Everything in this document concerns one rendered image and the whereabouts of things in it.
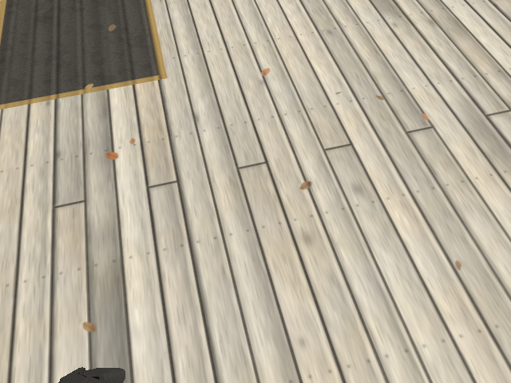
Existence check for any left robot hand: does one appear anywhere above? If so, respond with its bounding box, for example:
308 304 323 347
58 367 125 383

